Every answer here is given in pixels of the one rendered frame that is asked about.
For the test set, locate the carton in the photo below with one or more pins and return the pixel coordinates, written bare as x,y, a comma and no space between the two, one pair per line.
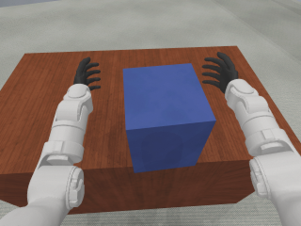
168,118

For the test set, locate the left robot forearm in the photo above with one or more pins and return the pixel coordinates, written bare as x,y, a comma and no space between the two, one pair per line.
65,144

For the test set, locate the left robot upper arm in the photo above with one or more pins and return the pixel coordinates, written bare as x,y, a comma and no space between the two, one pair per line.
53,192

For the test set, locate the right robot hand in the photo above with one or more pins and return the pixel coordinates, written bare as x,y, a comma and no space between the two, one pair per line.
227,71

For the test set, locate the right robot upper arm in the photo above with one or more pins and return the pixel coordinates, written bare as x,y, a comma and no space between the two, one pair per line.
277,177

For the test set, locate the right robot forearm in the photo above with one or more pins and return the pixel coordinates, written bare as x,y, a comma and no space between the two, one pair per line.
262,133

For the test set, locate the left robot hand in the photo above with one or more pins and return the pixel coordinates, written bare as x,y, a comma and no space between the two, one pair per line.
82,74

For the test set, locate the pedestal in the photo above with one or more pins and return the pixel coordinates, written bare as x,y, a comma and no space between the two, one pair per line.
31,95

